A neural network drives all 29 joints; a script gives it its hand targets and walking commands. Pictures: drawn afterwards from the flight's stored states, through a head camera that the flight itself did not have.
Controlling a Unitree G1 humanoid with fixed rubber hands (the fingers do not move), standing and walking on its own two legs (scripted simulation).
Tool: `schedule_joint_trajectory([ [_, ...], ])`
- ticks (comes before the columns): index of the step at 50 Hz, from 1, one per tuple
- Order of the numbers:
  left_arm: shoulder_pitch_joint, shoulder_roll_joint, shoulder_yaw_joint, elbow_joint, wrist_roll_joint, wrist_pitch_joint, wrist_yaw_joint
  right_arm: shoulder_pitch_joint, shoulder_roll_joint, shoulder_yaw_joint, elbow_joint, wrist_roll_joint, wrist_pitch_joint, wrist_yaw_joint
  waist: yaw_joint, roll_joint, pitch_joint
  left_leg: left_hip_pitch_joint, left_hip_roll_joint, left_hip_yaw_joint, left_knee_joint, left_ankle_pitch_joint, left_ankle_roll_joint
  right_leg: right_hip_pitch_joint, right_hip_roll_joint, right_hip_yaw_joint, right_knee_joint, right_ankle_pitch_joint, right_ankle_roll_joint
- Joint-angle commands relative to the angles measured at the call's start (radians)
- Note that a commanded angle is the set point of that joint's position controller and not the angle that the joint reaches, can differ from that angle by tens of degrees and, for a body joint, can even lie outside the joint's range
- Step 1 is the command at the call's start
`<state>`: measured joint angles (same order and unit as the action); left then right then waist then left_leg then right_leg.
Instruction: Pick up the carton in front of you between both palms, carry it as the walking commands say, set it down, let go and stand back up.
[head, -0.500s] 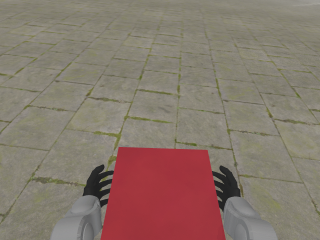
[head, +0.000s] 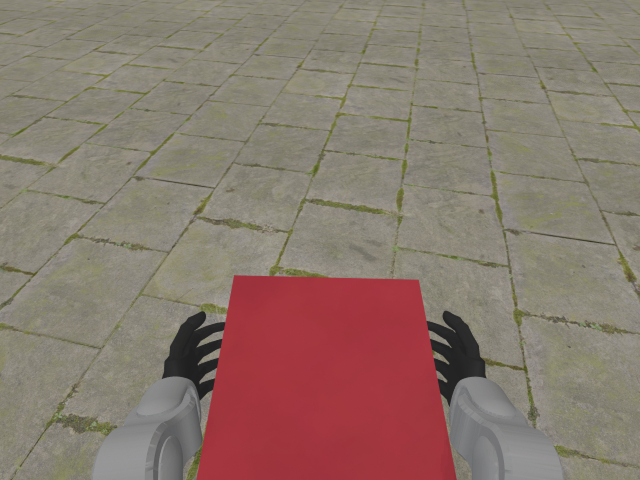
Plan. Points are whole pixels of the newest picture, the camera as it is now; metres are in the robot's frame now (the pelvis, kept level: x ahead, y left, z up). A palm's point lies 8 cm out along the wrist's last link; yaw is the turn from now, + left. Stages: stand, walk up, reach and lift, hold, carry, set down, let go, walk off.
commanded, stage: carry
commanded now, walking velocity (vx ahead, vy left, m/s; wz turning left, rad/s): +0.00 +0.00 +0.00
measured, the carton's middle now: (322, 403) +0.24 +0.01 +0.01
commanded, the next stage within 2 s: none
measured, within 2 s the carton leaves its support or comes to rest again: neither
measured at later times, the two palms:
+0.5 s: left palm (226, 228) +0.47 +0.16 +0.08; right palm (425, 239) +0.45 -0.14 +0.08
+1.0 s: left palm (241, 220) +0.50 +0.14 +0.07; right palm (431, 229) +0.49 -0.16 +0.07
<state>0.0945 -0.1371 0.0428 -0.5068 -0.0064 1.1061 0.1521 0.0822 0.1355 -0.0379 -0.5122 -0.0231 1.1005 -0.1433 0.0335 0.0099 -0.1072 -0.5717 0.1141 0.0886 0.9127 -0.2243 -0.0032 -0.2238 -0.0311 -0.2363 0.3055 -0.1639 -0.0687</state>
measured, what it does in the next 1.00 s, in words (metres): walks ahead: left foot, then right foot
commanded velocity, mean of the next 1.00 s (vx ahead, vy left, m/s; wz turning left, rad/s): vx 0.00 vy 0.00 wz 0.00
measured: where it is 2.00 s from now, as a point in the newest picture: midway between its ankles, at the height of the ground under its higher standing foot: outside the picture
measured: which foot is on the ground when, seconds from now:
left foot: up 0.00-0.18, down 0.20-1.00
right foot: down 0.00-0.24, up 0.26-0.38, down 0.40-1.00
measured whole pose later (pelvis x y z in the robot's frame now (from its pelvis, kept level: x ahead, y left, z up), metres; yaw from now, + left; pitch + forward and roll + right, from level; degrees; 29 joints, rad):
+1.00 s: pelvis +0.27 +0.01 -0.02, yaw -3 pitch +4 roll +1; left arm 0.07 -0.13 0.04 -0.53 0.01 1.15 0.15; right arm 0.07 0.13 -0.04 -0.52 -0.02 1.13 -0.15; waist 0.00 -0.01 -0.13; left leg -0.32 0.09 0.22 0.56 -0.30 0.00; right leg -0.14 -0.05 -0.13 0.50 -0.42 0.01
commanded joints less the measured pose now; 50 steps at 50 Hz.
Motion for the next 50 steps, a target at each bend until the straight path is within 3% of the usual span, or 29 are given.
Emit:
schedule_joint_trajectory([
  [1, -0.354, -0.668, -0.579, -0.153, -0.189, -0.02, -0.061, -0.293, 0.707, 0.556, -0.097, 0.146, -0.014, 0.016, -0.022, -0.112, -0.115, 0.003, -0.001, 0.036, -0.193, 0.079, -0.021, 0.142, -0.24, 0.153, -0.16, 0.177, -0.058],
  [3, -0.329, -0.626, -0.563, -0.155, -0.18, -0.012, -0.051, -0.283, 0.672, 0.556, -0.109, 0.15, -0.004, 0.008, -0.021, -0.142, -0.103, 0.034, -0.031, 0.076, -0.274, 0.12, -0.019, 0.165, -0.217, 0.092, -0.107, 0.355, -0.035],
  [6, -0.294, -0.579, -0.532, -0.143, -0.155, 0.005, -0.028, -0.293, 0.616, 0.555, -0.125, 0.164, 0.019, -0.001, -0.014, -0.171, -0.085, 0.08, -0.06, 0.108, -0.354, 0.202, -0.017, 0.198, -0.198, 0.049, -0.042, 0.494, -0.012],
  [8, -0.292, -0.56, -0.519, -0.139, -0.141, 0.016, -0.015, -0.293, 0.587, 0.548, -0.123, 0.173, 0.033, -0.003, -0.016, -0.164, -0.077, 0.17, -0.08, 0.138, -0.43, 0.252, -0.016, 0.192, -0.181, 0.026, 0.049, 0.485, 0.008],
  [10, -0.305, -0.54, -0.511, -0.138, -0.136, 0.03, -0.007, -0.283, 0.564, 0.53, -0.117, 0.169, 0.043, -0.004, -0.031, -0.112, -0.089, 0.39, -0.072, 0.151, -0.567, 0.418, -0.011, 0.1, -0.149, 0.001, 0.203, 0.475, 0.062],
  [11, -0.31, -0.527, -0.506, -0.132, -0.131, 0.037, -0.003, -0.275, 0.546, 0.516, -0.109, 0.164, 0.049, -0.004, -0.032, -0.06, -0.138, 0.55, 0.05, 0.038, -0.536, 0.698, -0.003, 0.009, -0.124, 0.014, 0.301, 0.29, 0.104],
  [12, -0.331, -0.527, -0.524, -0.157, -0.143, 0.046, -0.001, -0.288, 0.544, 0.51, -0.103, 0.163, 0.048, -0.006, -0.045, 0.124, -0.256, 0.787, 0.23, -0.146, -0.435, 1.073, 0.116, -0.142, -0.078, 0.073, 0.468, -0.056, 0.132],
  [13, -0.329, -0.535, -0.541, -0.172, -0.159, 0.052, -0.006, -0.254, 0.573, 0.503, -0.076, 0.175, 0.046, -0.006, -0.056, 0.234, -0.328, 0.815, 0.292, -0.257, -0.488, 1.061, 0.21, -0.204, -0.021, 0.11, 0.566, -0.376, 0.132],
  [14, -0.343, -0.574, -0.562, -0.179, -0.168, 0.049, -0.014, -0.257, 0.612, 0.503, -0.084, 0.186, 0.04, 0.002, -0.05, 0.19, -0.308, 0.758, 0.288, -0.249, -0.538, 0.943, 0.211, -0.209, -0.035, 0.167, 0.567, -0.447, 0.118],
  [15, -0.366, -0.62, -0.577, -0.177, -0.173, 0.041, -0.023, -0.28, 0.655, 0.511, -0.092, 0.191, 0.032, 0.013, -0.042, 0.142, -0.305, 0.707, 0.265, -0.209, -0.562, 0.807, 0.178, -0.179, -0.056, 0.198, 0.472, -0.457, 0.099],
  [16, -0.39, -0.667, -0.587, -0.178, -0.178, 0.032, -0.032, -0.304, 0.695, 0.524, -0.104, 0.195, 0.023, 0.025, -0.04, 0.133, -0.273, 0.643, 0.233, -0.16, -0.58, 0.694, 0.148, -0.142, -0.065, 0.193, 0.343, -0.46, 0.09],
  [17, -0.404, -0.704, -0.593, -0.17, -0.179, 0.022, -0.039, -0.324, 0.724, 0.534, -0.109, 0.197, 0.015, 0.035, -0.039, 0.147, -0.273, 0.606, 0.199, -0.122, -0.593, 0.566, 0.12, -0.089, -0.05, 0.17, 0.242, -0.4, 0.086],
  [19, -0.388, -0.739, -0.597, -0.164, -0.165, 0.004, -0.047, -0.332, 0.75, 0.552, -0.117, 0.205, 0.003, 0.051, -0.032, 0.141, -0.299, 0.566, 0.152, -0.047, -0.581, 0.421, 0.085, 0.015, -0.039, 0.122, 0.11, -0.162, 0.086],
  [21, -0.365, -0.735, -0.596, -0.173, -0.156, -0.004, -0.048, -0.333, 0.744, 0.568, -0.129, 0.208, -0.003, 0.058, -0.032, 0.083, -0.296, 0.501, 0.11, 0.011, -0.549, 0.315, 0.047, 0.084, -0.101, 0.142, 0.041, 0.006, 0.096],
  [22, -0.37, -0.722, -0.588, -0.176, -0.149, -0.003, -0.044, -0.36, 0.734, 0.578, -0.14, 0.208, 0.0, 0.057, -0.036, 0.033, -0.258, 0.486, 0.089, 0.032, -0.517, 0.318, 0.03, 0.056, -0.148, 0.177, 0.062, 0.096, 0.095],
  [23, -0.383, -0.7, -0.575, -0.183, -0.146, 0.002, -0.041, -0.369, 0.72, 0.581, -0.139, 0.211, 0.006, 0.055, -0.039, -0.02, -0.225, 0.462, 0.076, 0.023, -0.49, 0.392, 0.022, 0.064, -0.159, 0.173, 0.115, 0.23, 0.094],
  [24, -0.369, -0.675, -0.566, -0.173, -0.145, 0.01, -0.037, -0.35, 0.694, 0.573, -0.132, 0.206, 0.013, 0.049, -0.038, -0.035, -0.213, 0.446, 0.074, 0.019, -0.462, 0.455, 0.02, 0.073, -0.158, 0.165, 0.135, 0.286, 0.094],
  [27, -0.312, -0.6, -0.533, -0.128, -0.133, 0.03, -0.023, -0.298, 0.622, 0.544, -0.099, 0.183, 0.037, 0.027, -0.037, -0.041, -0.216, 0.449, 0.073, 0.023, -0.38, 0.58, 0.017, 0.071, -0.153, 0.169, 0.166, 0.452, 0.093],
  [30, -0.308, -0.572, -0.516, -0.106, -0.128, 0.042, -0.014, -0.284, 0.597, 0.523, -0.075, 0.163, 0.05, 0.012, -0.036, -0.047, -0.211, 0.441, 0.058, 0.041, -0.347, 0.6, 0.008, 0.065, -0.147, 0.164, 0.182, 0.561, 0.095],
  [41, -0.369, -0.638, -0.551, -0.139, -0.162, 0.021, -0.027, -0.324, 0.66, 0.535, -0.096, 0.172, 0.028, 0.013, -0.031, -0.03, -0.221, 0.461, 0.057, 0.046, -0.345, 0.579, 0.006, 0.084, -0.137, 0.163, 0.181, 0.541, 0.084],
  [50, -0.36, -0.625, -0.544, -0.142, -0.149, 0.022, -0.026, -0.325, 0.649, 0.542, -0.106, 0.177, 0.03, 0.016, -0.031, -0.036, -0.19, 0.423, 0.06, 0.043, -0.35, 0.422, 0.008, 0.076, -0.144, 0.169, 0.175, 0.46, 0.067],
])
